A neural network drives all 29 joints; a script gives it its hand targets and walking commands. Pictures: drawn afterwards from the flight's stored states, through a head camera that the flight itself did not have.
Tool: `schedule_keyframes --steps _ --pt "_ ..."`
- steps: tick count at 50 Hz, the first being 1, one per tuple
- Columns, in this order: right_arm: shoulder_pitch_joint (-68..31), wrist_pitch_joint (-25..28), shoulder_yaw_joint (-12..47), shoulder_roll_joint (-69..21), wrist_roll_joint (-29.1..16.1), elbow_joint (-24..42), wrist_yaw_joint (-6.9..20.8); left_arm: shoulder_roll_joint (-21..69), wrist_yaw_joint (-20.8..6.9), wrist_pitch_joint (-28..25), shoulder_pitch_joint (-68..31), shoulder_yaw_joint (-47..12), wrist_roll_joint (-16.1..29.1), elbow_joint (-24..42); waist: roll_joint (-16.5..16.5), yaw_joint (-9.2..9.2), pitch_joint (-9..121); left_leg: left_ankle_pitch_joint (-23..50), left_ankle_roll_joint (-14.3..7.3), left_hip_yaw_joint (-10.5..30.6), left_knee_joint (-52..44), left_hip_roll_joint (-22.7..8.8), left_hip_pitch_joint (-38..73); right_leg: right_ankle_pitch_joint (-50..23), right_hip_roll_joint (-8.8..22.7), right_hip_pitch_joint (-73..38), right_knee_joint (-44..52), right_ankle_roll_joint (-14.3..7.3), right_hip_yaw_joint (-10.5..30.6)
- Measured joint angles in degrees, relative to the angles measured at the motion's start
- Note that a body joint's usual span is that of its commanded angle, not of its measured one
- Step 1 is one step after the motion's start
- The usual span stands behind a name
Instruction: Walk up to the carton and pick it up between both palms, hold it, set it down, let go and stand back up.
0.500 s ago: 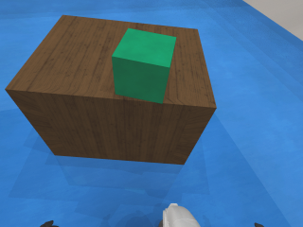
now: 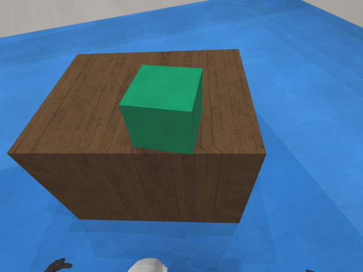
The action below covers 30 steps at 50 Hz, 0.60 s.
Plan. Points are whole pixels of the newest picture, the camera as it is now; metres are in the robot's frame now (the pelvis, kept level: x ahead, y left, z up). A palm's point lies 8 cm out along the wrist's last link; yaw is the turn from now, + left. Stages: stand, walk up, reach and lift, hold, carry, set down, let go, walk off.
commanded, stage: walk up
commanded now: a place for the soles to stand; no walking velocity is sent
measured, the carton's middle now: (167, 108) +0.60 +0.07 -0.03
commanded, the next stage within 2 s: none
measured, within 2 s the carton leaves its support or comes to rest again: neither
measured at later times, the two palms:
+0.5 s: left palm out of the picture +0.10 +0.34 -0.12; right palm out of the picture +0.10 -0.27 -0.09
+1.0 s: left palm (49, 259) +0.15 +0.33 -0.09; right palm out of the picture +0.13 -0.27 -0.11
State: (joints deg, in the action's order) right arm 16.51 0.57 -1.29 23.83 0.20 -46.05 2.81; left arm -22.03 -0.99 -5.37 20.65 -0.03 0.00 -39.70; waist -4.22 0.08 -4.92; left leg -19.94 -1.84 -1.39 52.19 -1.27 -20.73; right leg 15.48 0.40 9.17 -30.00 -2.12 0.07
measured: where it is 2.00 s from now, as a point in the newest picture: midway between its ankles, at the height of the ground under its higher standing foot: outside the picture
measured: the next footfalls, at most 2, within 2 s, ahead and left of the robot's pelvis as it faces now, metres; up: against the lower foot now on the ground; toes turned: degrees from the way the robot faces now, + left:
left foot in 0.14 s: +0.17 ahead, +0.16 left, +0.00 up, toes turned +4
right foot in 0.54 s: +0.09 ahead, -0.09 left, +0.00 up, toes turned +1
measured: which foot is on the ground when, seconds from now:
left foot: up 0.00-0.12, down 0.14-1.00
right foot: down 0.00-0.16, up 0.18-0.52, down 0.54-1.00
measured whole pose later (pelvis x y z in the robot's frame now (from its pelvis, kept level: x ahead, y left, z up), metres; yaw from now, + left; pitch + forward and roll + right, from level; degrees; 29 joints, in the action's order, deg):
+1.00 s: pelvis +0.06 +0.03 -0.01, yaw +0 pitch -1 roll -1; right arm 15.6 2.1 -1.3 22.5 0.2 -46.2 0.9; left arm -22.0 0.4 -3.2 15.8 0.0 0.0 -41.7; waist -2.1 0.1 -4.2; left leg -14.3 -1.4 -1.6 34.9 -0.8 -19.6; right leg 19.2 -0.6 14.2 -34.4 -0.7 0.2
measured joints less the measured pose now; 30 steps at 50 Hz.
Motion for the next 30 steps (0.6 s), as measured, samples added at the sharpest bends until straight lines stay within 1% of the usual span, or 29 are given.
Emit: schedule_keyframes --steps 3,5,6,7,8,11,12,16,21,24,27,29,30 --pt "0.0 0.4 0.0 0.0 0.0 0.0 0.0 0.0 0.0 0.3 0.0 0.0 0.0 0.0 0.1 0.01 0.0 0.0 0.0 0.0 -5.2 -0.1 0.0 1.0 0.0 -0.1 0.0 0.1 0.0" --pt "0.0 1.1 0.0 0.0 0.0 0.0 0.0 0.0 0.2 0.6 0.0 0.0 0.0 0.0 0.3 0.03 0.0 0.0 0.0 0.0 -9.8 -0.1 0.0 1.6 0.0 0.5 -0.5 0.7 0.0" --pt "0.0 1.5 0.0 0.0 0.0 0.1 -0.1 0.0 0.4 0.8 0.0 0.0 0.0 0.0 0.4 0.08 0.0 1.5 0.0 0.1 -14.0 -0.2 0.4 2.2 0.0 1.3 -1.5 0.9 -0.1" --pt "0.0 2.0 0.0 0.1 0.0 0.1 -0.5 0.0 0.6 1.1 -0.1 0.0 0.0 0.0 0.7 0.07 0.0 6.0 0.0 0.1 -18.3 -0.2 1.0 3.3 0.0 2.6 -3.7 1.0 -0.1" --pt "0.0 2.5 0.0 -0.2 0.0 0.0 -0.8 0.0 0.7 1.8 -0.6 0.0 0.0 -0.1 1.4 0.03 -0.9 9.5 0.2 -0.2 -18.4 0.2 1.1 4.0 0.5 3.5 -6.6 1.0 0.0" --pt "0.0 2.7 0.0 -1.3 0.0 -0.1 -1.2 0.0 1.4 3.5 -1.0 0.0 0.0 0.0 3.4 0.04 -1.0 8.6 -0.3 -0.2 -18.1 0.5 1.2 9.4 -0.4 7.6 -14.7 1.0 0.1" --pt "0.0 2.8 0.0 -1.3 0.0 -0.1 -1.3 0.0 1.5 3.7 -0.9 0.0 0.0 0.0 3.9 0.02 -1.0 8.2 -0.5 -0.2 -18.4 0.5 1.1 9.9 -0.7 8.9 -16.3 1.0 0.1" --pt "0.0 2.5 0.0 -1.3 0.0 -0.1 -2.0 0.0 1.7 4.7 -0.9 0.0 0.0 0.0 5.3 -0.01 -0.9 7.9 -1.0 -0.2 -18.6 0.5 1.1 9.9 -1.1 11.6 -18.4 1.0 0.1" --pt "0.0 2.1 0.0 -1.4 0.0 -0.1 -2.1 0.0 1.7 5.5 -0.9 0.0 0.0 -0.1 6.2 -0.03 -0.9 7.9 -1.1 -0.3 -18.6 0.6 1.1 10.0 -1.1 11.9 -17.6 1.0 0.2" --pt "0.0 1.5 0.0 -1.4 0.0 -0.1 -2.1 0.0 1.5 5.5 -0.9 0.0 0.0 -0.4 6.0 -0.05 -0.9 7.9 -1.1 -0.3 -18.6 0.6 1.1 9.8 -1.0 9.9 -13.2 1.0 0.2" --pt "0.0 0.5 0.0 -1.4 0.0 -0.1 -2.1 0.0 1.5 5.1 -0.9 0.0 0.0 -1.2 5.5 -0.07 -0.8 7.2 -0.8 -0.3 -17.5 0.6 1.1 6.5 -1.0 5.3 -5.3 1.0 0.2" --pt "-0.1 -0.2 0.0 -1.4 0.0 -0.1 -2.1 0.0 1.5 4.7 -0.9 0.0 0.0 -1.7 5.0 -0.01 -0.8 5.7 -0.8 -0.3 -16.3 0.5 1.1 2.7 -1.1 4.5 -4.1 1.0 0.2" --pt "-0.1 -0.6 0.0 -1.4 0.0 -0.1 -2.1 0.0 1.5 4.4 -0.9 0.0 0.0 -1.9 4.6 -0.01 -0.6 4.2 -0.8 -0.3 -15.8 0.5 1.1 2.5 -1.1 4.5 -4.4 1.0 0.2"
